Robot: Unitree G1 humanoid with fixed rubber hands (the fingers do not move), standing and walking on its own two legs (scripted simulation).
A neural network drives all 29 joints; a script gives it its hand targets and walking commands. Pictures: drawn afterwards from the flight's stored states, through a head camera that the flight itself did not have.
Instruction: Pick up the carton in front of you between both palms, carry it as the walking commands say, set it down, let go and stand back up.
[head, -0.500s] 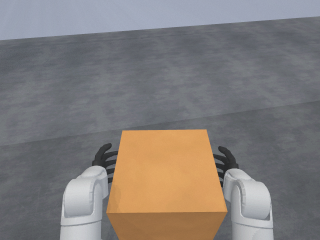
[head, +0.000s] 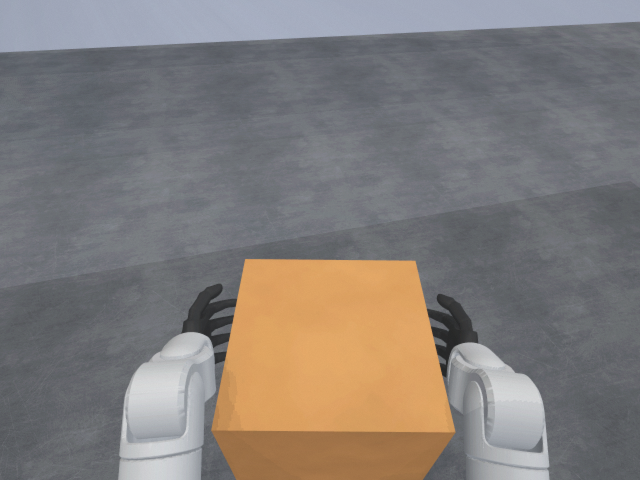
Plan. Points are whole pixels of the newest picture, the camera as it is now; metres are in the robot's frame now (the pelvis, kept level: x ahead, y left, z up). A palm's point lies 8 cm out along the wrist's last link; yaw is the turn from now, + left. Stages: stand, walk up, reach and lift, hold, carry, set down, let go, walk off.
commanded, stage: carry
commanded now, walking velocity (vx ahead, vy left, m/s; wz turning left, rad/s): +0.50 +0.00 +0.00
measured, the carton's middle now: (328, 384) +0.25 -0.01 -0.01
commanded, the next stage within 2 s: none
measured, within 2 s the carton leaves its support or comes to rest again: neither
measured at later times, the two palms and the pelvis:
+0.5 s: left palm (255, 167) +0.58 +0.11 +0.09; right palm (428, 172) +0.60 -0.19 +0.08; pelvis +0.32 -0.05 +0.00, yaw +3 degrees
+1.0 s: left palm (249, 91) +0.91 +0.16 +0.06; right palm (378, 96) +0.90 -0.14 +0.06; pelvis +0.65 +0.02 +0.00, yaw +0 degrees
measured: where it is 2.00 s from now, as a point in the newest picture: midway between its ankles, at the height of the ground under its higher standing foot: (306, 297)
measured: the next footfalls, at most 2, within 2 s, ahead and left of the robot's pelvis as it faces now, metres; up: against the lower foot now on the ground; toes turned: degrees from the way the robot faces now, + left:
right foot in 0.24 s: +0.35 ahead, -0.14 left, +0.00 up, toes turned -11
left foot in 0.74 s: +0.67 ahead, +0.10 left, +0.00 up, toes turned +13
